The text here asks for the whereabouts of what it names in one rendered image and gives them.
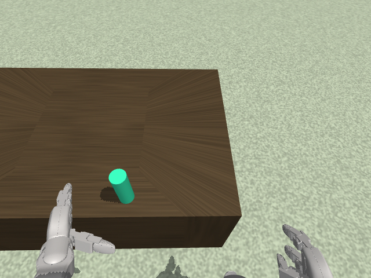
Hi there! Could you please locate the left robot arm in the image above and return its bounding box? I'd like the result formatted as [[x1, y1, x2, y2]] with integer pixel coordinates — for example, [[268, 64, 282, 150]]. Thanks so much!
[[34, 236, 74, 278]]

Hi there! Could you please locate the can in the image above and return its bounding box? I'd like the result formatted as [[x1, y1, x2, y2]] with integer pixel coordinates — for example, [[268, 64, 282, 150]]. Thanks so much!
[[109, 169, 134, 204]]

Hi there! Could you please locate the left robot hand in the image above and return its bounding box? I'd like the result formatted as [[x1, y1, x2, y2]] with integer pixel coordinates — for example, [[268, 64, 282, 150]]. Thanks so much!
[[46, 183, 115, 254]]

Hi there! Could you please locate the right robot hand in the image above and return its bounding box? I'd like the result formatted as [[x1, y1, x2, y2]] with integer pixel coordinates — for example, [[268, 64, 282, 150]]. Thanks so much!
[[277, 224, 333, 278]]

